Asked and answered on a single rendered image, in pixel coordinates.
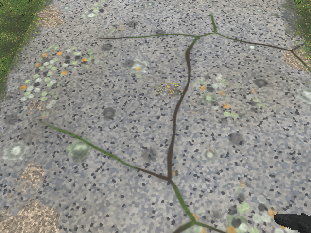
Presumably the right robot hand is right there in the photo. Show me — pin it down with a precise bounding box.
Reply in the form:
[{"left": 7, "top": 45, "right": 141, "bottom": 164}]
[{"left": 274, "top": 213, "right": 311, "bottom": 233}]

